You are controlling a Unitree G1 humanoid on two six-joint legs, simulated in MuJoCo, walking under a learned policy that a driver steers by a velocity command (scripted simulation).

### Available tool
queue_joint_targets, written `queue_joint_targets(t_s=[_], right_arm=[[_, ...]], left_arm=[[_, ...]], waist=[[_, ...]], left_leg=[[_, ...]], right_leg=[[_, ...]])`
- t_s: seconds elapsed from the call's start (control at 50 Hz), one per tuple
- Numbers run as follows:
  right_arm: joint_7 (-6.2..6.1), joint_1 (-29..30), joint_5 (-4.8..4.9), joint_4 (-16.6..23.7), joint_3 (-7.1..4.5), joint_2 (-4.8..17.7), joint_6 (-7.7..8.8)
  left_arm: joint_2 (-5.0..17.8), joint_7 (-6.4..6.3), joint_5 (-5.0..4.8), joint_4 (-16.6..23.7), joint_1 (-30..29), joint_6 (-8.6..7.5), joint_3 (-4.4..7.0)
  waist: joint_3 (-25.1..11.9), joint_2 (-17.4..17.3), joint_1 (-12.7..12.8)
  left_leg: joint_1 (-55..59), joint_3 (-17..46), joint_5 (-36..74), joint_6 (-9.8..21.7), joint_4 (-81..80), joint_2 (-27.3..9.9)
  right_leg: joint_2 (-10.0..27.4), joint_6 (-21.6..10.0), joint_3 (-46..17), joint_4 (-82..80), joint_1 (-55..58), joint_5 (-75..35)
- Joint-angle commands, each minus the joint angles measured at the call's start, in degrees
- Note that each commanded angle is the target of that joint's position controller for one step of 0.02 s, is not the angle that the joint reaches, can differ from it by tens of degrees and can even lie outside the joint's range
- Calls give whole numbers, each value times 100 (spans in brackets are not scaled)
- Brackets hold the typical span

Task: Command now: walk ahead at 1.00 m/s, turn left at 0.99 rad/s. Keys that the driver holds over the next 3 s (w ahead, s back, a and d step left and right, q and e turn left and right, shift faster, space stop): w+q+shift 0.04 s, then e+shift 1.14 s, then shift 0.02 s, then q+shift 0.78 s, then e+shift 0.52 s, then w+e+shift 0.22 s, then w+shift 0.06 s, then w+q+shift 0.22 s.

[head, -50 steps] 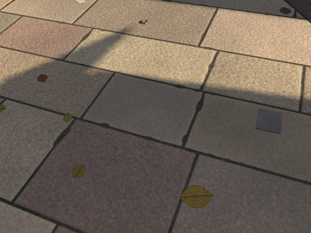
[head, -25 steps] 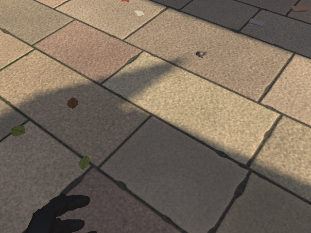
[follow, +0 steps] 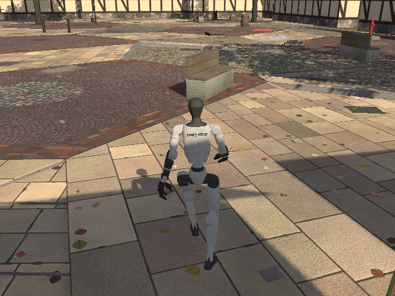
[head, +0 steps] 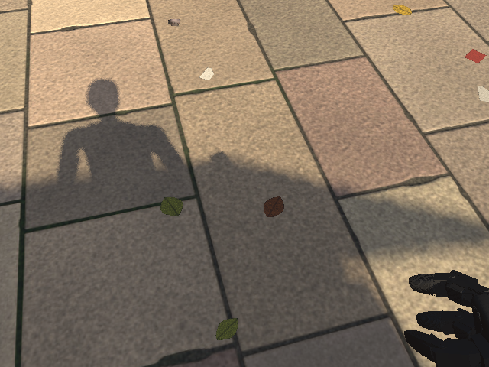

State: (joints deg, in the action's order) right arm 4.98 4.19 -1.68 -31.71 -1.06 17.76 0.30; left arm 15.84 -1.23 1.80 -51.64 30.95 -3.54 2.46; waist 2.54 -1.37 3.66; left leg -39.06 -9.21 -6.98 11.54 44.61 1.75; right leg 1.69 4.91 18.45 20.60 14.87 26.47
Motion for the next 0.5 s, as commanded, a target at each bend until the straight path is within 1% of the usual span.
queue_joint_targets(t_s=[0.02, 0.04, 0.06, 0.08, 0.1, 0.12, 0.14, 0.16, 0.18, 0.2, 0.22, 0.24, 0.26, 0.28, 0.3, 0.32, 0.34, 0.36, 0.38, 0.4, 0.42, 0.44, 0.46, 0.48, 0.5], right_arm=[[-245, -3384, 48, -813, -500, 954, 16], [-393, -2864, 217, -840, -660, 1270, -51], [-396, -2322, -42, -393, -667, 1794, -87], [-509, -2646, -27, -342, -652, 1416, -74], [-606, -2462, -1, -568, -542, 1068, 12], [-631, -2245, 24, -669, -434, 804, 136], [-633, -1941, 24, -650, -331, 608, 249], [-603, -1899, 92, -733, -246, 444, 347], [-473, -1507, 247, -605, -267, 282, 510], [-445, -1455, 314, -734, -277, 370, 583], [-485, -1459, 287, -824, -290, 393, 604], [-554, -1533, 225, -917, -291, 394, 597], [-634, -1482, 158, -969, -270, 345, 565], [-711, -1600, 127, -1030, -249, 288, 530], [-785, -1863, 129, -1103, -245, 301, 493], [-848, -2052, 146, -1161, -251, 375, 450], [-899, -2109, 149, -1180, -266, 454, 397], [-949, -2067, 142, -1151, -287, 507, 336], [-998, -1942, 142, -1070, -318, 561, 274], [-1044, -1711, 149, -931, -360, 623, 220], [-1052, -1287, 112, -738, -388, 650, 193], [-993, -768, 121, -576, -384, 586, 204], [-760, -1392, -147, -435, -202, -338, 211], [-554, -2788, 82, -399, -107, -106, 299], [-486, -2328, 202, -372, -201, 548, 274]], left_arm=[[1484, -54, 37, 899, -1239, 67, 344], [849, 69, 99, 1054, -1322, 74, 216], [614, 55, -30, 1727, -706, -12, 106], [866, 46, -57, 1756, -1168, -149, 82], [811, 31, -118, 1615, -1129, -180, 29], [726, 9, -65, 1500, -1155, -130, 0], [632, 26, 1, 1357, -976, -11, -34], [591, 64, 34, 1202, -769, 131, -31], [898, -25, -503, 1191, -1024, -39, 197], [754, -32, -526, 1210, -1125, -84, 151], [553, -23, -474, 1288, -1411, -124, 109], [360, 13, -422, 1401, -1762, -164, 53], [208, 65, -364, 1451, -1937, -212, 12], [102, 138, -285, 1472, -2175, -262, -14], [74, 217, -259, 1513, -2417, -297, -8], [93, 302, -276, 1558, -2548, -309, 12], [169, 384, -309, 1592, -2534, -300, 50], [281, 461, -322, 1604, -2395, -280, 103], [444, 528, -298, 1584, -2101, -249, 183], [672, 563, -260, 1497, -1557, -201, 295], [994, 535, -258, 1307, -607, -145, 444], [1169, 440, -256, 1080, 322, -104, 503], [1285, 330, -51, 1184, -102, -105, 397], [1563, 244, 227, 1684, -1035, -126, 394], [1318, 190, 140, 2143, -1745, -7, 423]], waist=[[-1262, 430, -2098], [-806, -931, -1500], [-1712, -1301, -732], [-1847, -238, -1111], [-837, 289, -733], [-298, 702, -410], [-218, 857, -133], [-132, 837, 8], [-255, 888, -60], [-299, 788, 1], [-181, 615, -72], [-66, 425, -174], [-49, 258, -198], [-76, 163, -368], [-180, 113, -573], [-289, 38, -671], [-393, -111, -664], [-505, -282, -581], [-663, -471, -407], [-891, -650, -100], [-1150, -632, 472], [-1138, 233, 1158], [-1155, 2082, 255], [-2856, 1620, -323], [-2536, 642, -220]], left_leg=[[4738, 473, -470, 468, -610, 475], [5281, 1702, -679, 657, -924, -155], [6556, 4872, 231, 1680, -1735, -1643], [6310, 5365, 270, 1688, -2600, -1939], [5207, 4678, 1218, 1434, -2703, -1953], [4080, 3945, 2497, 1173, -2625, -1775], [3333, 3259, 3262, 963, -2614, -1577], [2690, 2698, 3844, 730, -2743, -1456], [2744, 2800, 3223, 571, -2710, -1456], [2694, 2489, 3270, 363, -2738, -1360], [2470, 1945, 3556, 162, -2879, -1133], [2280, 1409, 3860, -87, -2955, -826], [2054, 883, 3786, -334, -2939, -473], [2046, 563, 3526, -524, -2848, -233], [2282, 430, 3369, -661, -2737, -189], [2583, 383, 3421, -779, -2588, -235], [2843, 350, 3595, -894, -2351, -295], [3058, 326, 3880, -1010, -2014, -378], [3196, 329, 4354, -1111, -1550, -501], [3174, 378, 4888, -1200, -917, -648], [2764, 389, 4887, -1315, 212, -686], [2057, 248, 2169, -1503, 2686, -66], [-55, 668, -3544, -1739, 5061, 921], [-371, 2173, -2994, -1702, 5822, 784], [-360, 2208, -2305, -1432, 5413, 484]], right_leg=[[1220, -584, -453, 4156, -2628, -7380], [0, -452, -477, 6350, -4364, -931], [-318, -290, -1524, 7784, -6102, 375], [-90, -298, -2121, 7576, -6448, -220], [204, -319, -2037, 7028, -6299, -547], [428, -307, -1975, 6486, -5742, -566], [520, -302, -2023, 6095, -5131, -443], [563, -295, -2037, 5617, -4545, -395], [684, -264, -2350, 5650, -4841, -435], [767, -288, -2359, 5152, -4921, -630], [651, -307, -2229, 4610, -4933, -940], [475, -337, -2026, 4065, -4862, -1457], [296, -371, -1800, 3316, -4541, -2214], [78, -381, -1520, 2589, -4309, -3154], [-140, -370, -1342, 2000, -4181, -3996], [-320, -355, -1233, 1602, -4093, -4423], [-464, -355, -1150, 1353, -3989, -4511], [-591, -385, -1078, 1235, -3852, -4378], [-728, -464, -1018, 1245, -3597, -4036], [-827, -593, -1039, 1344, -3114, -3559], [-733, -816, -1306, 1284, -2244, -3439], [-269, -1173, -1899, 552, -1481, -4343], [709, -1881, -3834, 1356, -355, -7554], [1955, -2909, -6453, 392, 289, -5786], [1741, -2863, -6428, -75, -506, -3183]])
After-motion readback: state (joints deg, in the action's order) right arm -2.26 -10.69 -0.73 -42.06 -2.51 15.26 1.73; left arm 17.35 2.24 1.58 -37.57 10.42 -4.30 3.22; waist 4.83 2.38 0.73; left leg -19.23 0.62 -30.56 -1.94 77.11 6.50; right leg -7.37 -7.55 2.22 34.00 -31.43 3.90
